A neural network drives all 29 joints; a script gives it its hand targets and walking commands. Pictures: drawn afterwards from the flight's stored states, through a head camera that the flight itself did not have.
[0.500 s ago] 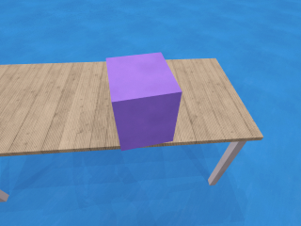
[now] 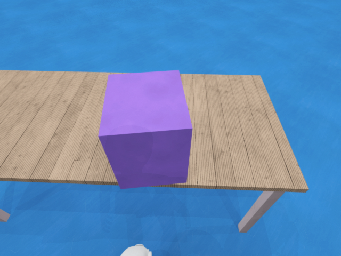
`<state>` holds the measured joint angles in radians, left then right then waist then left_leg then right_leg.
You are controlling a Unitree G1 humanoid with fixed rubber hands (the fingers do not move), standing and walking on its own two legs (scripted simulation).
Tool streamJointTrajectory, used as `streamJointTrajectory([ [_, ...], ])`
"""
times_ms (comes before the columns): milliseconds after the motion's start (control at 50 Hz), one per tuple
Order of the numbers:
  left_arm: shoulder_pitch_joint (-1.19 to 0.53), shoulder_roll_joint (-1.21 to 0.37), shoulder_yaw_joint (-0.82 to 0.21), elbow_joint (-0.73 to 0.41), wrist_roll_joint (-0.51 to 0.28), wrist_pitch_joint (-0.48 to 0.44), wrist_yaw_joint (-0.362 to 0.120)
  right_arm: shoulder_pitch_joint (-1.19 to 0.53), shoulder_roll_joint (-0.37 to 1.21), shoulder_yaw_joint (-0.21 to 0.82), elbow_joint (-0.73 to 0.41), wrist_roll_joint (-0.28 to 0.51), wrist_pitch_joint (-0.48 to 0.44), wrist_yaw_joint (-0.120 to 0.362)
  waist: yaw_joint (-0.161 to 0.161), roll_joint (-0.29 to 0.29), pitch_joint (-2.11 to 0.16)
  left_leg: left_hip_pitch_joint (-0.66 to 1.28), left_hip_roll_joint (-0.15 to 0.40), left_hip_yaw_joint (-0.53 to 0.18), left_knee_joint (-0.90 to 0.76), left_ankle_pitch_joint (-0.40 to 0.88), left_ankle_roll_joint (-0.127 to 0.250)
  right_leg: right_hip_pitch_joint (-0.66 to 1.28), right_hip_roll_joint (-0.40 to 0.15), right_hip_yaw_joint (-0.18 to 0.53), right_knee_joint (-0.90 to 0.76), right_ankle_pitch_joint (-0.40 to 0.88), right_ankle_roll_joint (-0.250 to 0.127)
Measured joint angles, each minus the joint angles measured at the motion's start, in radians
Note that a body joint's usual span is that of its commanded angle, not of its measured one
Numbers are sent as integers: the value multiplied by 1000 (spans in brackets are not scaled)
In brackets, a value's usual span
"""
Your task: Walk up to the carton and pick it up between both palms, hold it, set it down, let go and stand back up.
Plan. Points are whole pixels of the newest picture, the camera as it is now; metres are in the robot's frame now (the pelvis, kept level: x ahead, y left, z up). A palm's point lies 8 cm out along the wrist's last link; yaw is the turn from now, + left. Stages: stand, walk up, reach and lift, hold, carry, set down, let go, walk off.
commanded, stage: walk up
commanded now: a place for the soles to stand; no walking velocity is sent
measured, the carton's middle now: (149, 130) +0.49 +0.07 -0.02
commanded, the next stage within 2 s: none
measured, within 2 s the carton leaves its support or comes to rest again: neither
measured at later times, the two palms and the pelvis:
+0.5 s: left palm out of the picture +0.03 +0.24 -0.14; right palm out of the picture +0.10 -0.25 -0.17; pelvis +0.00 +0.00 -0.03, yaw -1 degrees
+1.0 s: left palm out of the picture +0.05 +0.30 -0.13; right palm out of the picture +0.06 -0.17 -0.15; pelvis -0.03 +0.06 -0.01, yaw +1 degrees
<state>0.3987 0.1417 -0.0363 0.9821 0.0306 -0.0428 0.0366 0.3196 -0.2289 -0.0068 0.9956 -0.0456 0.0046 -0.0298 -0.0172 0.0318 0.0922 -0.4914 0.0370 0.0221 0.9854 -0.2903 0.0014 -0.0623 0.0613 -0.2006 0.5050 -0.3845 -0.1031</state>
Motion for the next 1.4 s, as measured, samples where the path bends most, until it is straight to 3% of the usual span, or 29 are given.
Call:
streamJointTrajectory([
  [120,-7,-33,-25,-3,-9,19,11,-137,25,25,-38,8,6,-6,14,-6,34,33,-10,65,-189,89,38,-30,21,-22,91,-72,-10],
  [180,-48,-12,-20,-11,-16,31,16,-182,52,28,-40,12,3,-8,12,-52,52,76,-45,85,-250,5,75,-86,-21,-24,222,-83,1],
  [200,-69,-2,-14,-17,-22,36,16,-194,58,30,-47,15,1,-7,10,-72,65,71,-57,99,-247,41,79,-128,-44,-2,310,-22,24],
  [240,-101,3,-1,-39,-26,49,18,-201,49,32,-63,33,4,-5,2,-56,70,63,-57,93,-232,35,83,-219,-29,73,504,-122,83],
  [280,-130,12,13,-55,-22,58,15,-209,44,30,-55,47,24,-11,-4,-39,58,51,-58,90,-225,19,92,-277,-29,142,597,-225,91],
  [340,-165,19,30,-93,-6,54,19,-224,28,30,-52,39,60,-12,14,-10,46,31,-50,107,-229,40,94,-303,-60,207,538,-236,71],
  [400,-157,19,36,-130,-4,30,38,-241,5,20,-56,23,93,5,25,23,31,-13,-36,116,-191,33,91,-268,-75,219,342,-96,71],
  [420,-146,13,37,-133,-2,24,42,-245,-7,13,-54,24,103,12,26,45,26,-26,-26,108,-168,22,86,-274,-65,214,343,-68,88],
  [480,-97,2,43,-133,4,33,59,-225,-33,-11,-61,13,129,26,42,59,-7,-94,-51,35,58,-181,18,-292,-68,227,368,-97,117],
  [540,-68,-1,48,-119,3,43,77,-206,-55,-29,-68,1,124,36,32,52,-15,-121,-56,-53,257,-196,-34,-276,-90,240,320,-79,137],
  [580,-64,4,46,-123,7,38,73,-190,-65,-33,-71,-2,110,40,20,48,-18,-113,-33,-89,276,-183,-55,-275,-104,239,289,-59,145],
  [620,-76,10,44,-134,15,30,59,-172,-71,-35,-71,4,97,38,17,43,-12,-73,-5,-96,186,-191,-66,-274,-120,236,268,-47,154],
  [660,-94,20,39,-151,20,23,42,-150,-72,-31,-70,14,81,32,20,38,-2,0,14,-87,-8,-207,-70,-270,-135,230,256,-40,167],
  [700,-111,35,38,-165,17,21,24,-128,-62,-29,-72,24,63,28,26,22,7,88,13,-64,-223,-91,-69,-275,-153,232,274,-49,181],
  [720,-123,54,43,-166,13,26,15,-127,-43,-27,-70,26,51,26,31,-16,25,105,-9,-42,-243,-26,-61,-284,-175,253,310,-60,170],
  [760,-137,87,52,-159,1,43,8,-114,-9,-13,-77,35,33,28,41,-64,35,118,-24,-11,-227,-39,-44,-319,-163,291,423,-130,130],
  [840,-154,121,71,-149,-14,72,10,-97,37,13,-81,33,37,23,16,-77,5,128,-11,-25,-247,-49,-37,-340,-85,249,536,-266,111],
  [880,-162,124,74,-153,-15,68,7,-102,48,22,-85,27,43,15,20,-78,-2,137,-7,-18,-273,-29,-41,-317,-74,216,465,-221,106],
  [920,-165,119,68,-154,-18,58,2,-113,48,28,-90,27,42,14,23,-72,-5,138,-10,-13,-278,-21,-41,-251,-73,189,289,-97,100],
  [960,-171,92,56,-139,-15,49,1,-131,33,25,-88,35,40,17,14,-27,6,137,1,-34,-261,-22,-39,-215,-56,167,219,16,78],
  [1020,-157,60,33,-116,-12,52,-14,-138,23,22,-86,41,38,13,7,0,-7,152,-8,-45,-278,-62,-16,-197,-58,164,193,15,79],
  [1080,-162,39,19,-90,-20,64,-21,-126,16,24,-82,39,22,15,5,6,-7,188,-13,-44,-351,43,-19,-171,-63,167,153,32,89],
  [1400,-160,114,30,6,-21,59,-26,-48,22,31,-9,41,0,19,15,-59,4,194,-30,-74,-446,95,-21,-151,-71,151,45,95,96],
])
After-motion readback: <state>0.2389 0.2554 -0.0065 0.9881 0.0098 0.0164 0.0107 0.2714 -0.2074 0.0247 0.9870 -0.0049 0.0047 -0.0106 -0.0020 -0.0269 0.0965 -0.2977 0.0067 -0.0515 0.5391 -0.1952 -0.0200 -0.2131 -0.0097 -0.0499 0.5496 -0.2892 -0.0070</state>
